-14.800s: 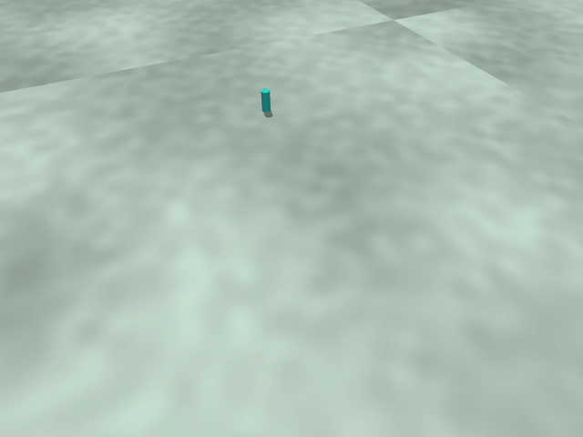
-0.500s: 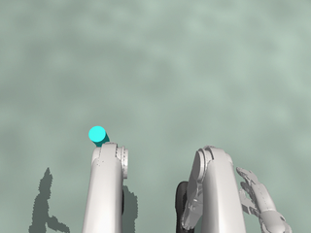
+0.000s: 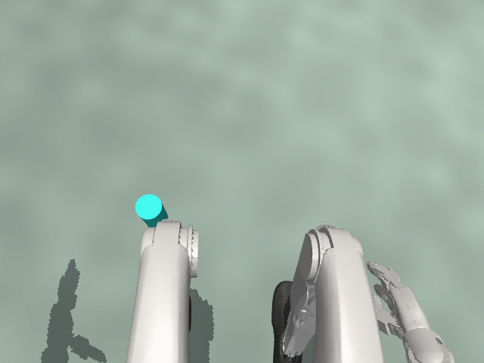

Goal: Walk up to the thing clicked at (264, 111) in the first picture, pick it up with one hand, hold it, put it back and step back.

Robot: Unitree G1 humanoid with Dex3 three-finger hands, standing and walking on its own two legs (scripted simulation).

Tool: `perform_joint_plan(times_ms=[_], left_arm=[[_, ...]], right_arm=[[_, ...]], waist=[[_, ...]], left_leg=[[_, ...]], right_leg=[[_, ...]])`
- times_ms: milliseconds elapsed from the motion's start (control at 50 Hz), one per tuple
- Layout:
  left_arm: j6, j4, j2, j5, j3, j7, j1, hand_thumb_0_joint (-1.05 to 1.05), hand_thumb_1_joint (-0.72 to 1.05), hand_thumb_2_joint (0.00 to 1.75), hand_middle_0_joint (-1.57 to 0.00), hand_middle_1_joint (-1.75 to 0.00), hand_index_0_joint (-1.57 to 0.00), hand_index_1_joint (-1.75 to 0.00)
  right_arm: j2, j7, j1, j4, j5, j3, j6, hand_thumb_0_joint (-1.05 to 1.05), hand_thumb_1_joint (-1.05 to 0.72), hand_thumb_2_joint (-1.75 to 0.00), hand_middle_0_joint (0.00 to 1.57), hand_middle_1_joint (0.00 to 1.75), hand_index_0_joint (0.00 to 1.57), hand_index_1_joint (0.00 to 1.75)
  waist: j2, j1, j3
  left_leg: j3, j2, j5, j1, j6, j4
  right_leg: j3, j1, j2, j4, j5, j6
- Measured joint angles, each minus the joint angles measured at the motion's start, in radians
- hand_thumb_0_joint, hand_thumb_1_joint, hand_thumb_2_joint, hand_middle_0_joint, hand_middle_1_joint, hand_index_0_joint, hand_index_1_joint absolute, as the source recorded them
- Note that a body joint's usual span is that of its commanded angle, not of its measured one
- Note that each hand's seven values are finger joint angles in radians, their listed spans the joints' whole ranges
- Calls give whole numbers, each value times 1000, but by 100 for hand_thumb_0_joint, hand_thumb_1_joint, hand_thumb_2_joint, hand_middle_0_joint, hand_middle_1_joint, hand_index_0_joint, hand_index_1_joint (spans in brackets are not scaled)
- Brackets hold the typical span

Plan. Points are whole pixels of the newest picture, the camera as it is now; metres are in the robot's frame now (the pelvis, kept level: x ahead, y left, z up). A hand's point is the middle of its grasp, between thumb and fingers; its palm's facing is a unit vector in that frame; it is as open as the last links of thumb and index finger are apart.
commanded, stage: go down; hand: left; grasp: from the side
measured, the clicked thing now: (153, 213) +0.38 +0.21 -0.29
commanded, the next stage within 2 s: none
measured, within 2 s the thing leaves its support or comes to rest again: neither
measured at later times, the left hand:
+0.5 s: hand out of the picture +0.31 +0.38 +0.01, palm faces +0.05 -1.00 -0.07, open 17.1 cm
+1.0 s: hand out of the picture +0.31 +0.38 +0.00, palm faces +0.04 -1.00 -0.07, open 17.0 cm
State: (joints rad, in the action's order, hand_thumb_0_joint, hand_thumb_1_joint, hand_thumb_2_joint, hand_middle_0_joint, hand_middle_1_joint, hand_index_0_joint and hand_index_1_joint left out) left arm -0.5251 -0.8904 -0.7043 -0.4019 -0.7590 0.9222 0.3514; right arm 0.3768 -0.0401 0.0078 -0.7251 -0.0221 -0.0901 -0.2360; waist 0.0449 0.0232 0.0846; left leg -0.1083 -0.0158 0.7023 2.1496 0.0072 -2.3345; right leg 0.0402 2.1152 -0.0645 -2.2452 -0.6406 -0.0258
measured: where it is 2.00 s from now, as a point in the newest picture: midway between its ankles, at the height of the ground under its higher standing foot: (230, 347)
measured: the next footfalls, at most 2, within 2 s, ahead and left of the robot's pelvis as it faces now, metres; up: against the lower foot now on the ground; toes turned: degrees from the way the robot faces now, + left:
none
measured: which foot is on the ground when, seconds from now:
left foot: down 0.00-1.00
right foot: down 0.00-1.00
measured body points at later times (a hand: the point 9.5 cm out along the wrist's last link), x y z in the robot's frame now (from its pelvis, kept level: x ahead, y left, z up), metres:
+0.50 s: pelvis +0.00 +0.00 +0.00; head +0.19 +0.07 +0.40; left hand +0.30 +0.44 +0.01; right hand +0.22 -0.26 -0.10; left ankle +0.09 +0.12 -0.33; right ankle +0.11 -0.14 -0.33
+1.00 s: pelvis +0.00 +0.00 +0.00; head +0.19 +0.07 +0.40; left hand +0.30 +0.44 +0.01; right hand +0.22 -0.26 -0.10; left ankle +0.09 +0.12 -0.33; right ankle +0.11 -0.14 -0.33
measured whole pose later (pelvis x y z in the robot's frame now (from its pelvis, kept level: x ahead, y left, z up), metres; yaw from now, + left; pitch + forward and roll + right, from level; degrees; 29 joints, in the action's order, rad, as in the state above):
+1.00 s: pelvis +0.00 +0.00 +0.00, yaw +0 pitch +29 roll -6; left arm -0.53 -0.89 -0.71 -0.40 -0.75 0.92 0.35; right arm 0.37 -0.04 0.01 -0.72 -0.02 -0.09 -0.24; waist 0.05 0.02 0.09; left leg -0.11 -0.01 0.70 2.16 0.00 -2.34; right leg 0.04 2.12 -0.06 -2.25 -0.64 -0.03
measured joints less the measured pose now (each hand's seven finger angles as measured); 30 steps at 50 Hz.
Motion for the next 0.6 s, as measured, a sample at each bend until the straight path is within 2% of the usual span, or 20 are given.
perform_joint_plan(times_ms=[140,600], left_arm=[[4,-3,-7,-9,0,0,0,-1,-48,11,-6,-8,-5,-9],[-2,-8,-1,-5,2,1,-1,-1,-46,11,-6,-9,-5,-9]], right_arm=[[-2,0,0,1,2,-1,-2,1,-89,-90,20,30,21,30],[1,2,-6,3,0,-1,0,1,-89,-90,20,30,21,30]], waist=[[-1,0,4],[0,0,0]], left_leg=[[0,1,1,3,-2,0],[-1,2,2,4,1,-5]], right_leg=[[0,1,0,2,-2,-1],[-1,3,1,-5,-3,-1]])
